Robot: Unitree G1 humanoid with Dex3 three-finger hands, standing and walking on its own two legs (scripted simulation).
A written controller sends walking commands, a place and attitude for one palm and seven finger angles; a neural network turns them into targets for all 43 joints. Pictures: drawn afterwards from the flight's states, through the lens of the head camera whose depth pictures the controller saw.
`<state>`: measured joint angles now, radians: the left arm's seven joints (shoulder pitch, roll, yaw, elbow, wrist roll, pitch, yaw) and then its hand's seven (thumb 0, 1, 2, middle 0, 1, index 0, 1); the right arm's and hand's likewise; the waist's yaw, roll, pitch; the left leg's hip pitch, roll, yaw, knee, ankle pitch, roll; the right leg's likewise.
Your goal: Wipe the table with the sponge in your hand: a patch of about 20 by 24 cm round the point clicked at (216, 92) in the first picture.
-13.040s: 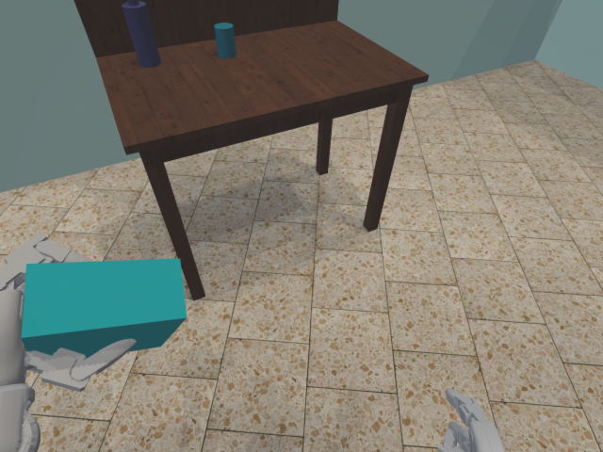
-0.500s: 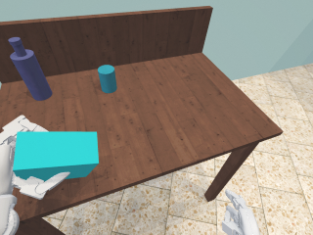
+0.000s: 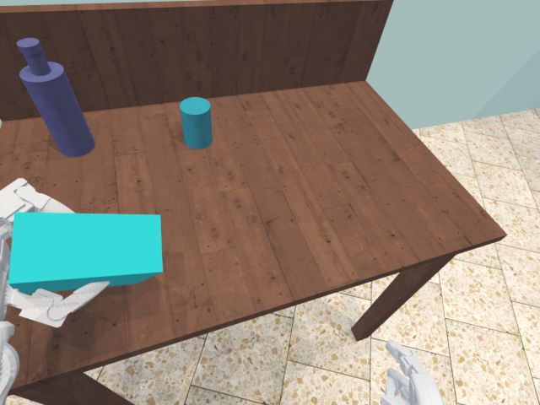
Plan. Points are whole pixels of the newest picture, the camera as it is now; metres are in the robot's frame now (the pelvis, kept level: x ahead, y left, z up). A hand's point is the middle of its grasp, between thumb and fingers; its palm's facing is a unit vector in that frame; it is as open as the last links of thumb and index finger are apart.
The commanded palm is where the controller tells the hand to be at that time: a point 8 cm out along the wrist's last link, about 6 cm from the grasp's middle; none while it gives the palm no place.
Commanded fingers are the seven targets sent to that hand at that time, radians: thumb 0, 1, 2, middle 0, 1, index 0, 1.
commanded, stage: come to a stop and stand still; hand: left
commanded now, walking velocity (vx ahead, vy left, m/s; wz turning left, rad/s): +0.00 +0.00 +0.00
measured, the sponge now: (109, 254) +0.24 +0.22 +0.13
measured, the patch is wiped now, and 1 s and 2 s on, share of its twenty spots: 0.00 0.00 0.00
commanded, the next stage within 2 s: look again from close up in 0.46 s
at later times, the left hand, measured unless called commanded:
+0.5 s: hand (73, 243) +0.24 +0.25 +0.16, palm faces +0.37 -0.85 -0.37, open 9.9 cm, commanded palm +0.18 +0.28 +0.18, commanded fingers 0.00 0.10 1.30 -1.20 -1.60 -1.20 -1.60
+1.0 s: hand (71, 233) +0.24 +0.25 +0.17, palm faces +0.36 -0.80 -0.48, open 9.9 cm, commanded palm +0.17 +0.27 +0.18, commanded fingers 0.00 0.10 1.30 -1.20 -1.60 -1.20 -1.60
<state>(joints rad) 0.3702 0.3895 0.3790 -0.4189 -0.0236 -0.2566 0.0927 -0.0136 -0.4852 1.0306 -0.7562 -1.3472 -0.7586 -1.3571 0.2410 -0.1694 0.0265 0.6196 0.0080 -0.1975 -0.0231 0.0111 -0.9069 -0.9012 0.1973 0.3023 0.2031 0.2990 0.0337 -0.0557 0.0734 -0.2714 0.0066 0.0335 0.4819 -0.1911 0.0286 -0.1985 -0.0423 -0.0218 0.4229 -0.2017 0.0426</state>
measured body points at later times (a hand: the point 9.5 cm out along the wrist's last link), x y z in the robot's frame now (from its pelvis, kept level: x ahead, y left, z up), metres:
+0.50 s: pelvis +0.02 +0.00 +0.00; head +0.05 +0.02 +0.45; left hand +0.21 +0.29 +0.18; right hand +0.21 -0.22 -0.06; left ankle +0.04 +0.10 -0.74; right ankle +0.02 -0.15 -0.74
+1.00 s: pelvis +0.01 -0.01 +0.00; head +0.04 +0.01 +0.45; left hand +0.21 +0.29 +0.20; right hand +0.19 -0.23 -0.07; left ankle +0.04 +0.10 -0.74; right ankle +0.02 -0.15 -0.74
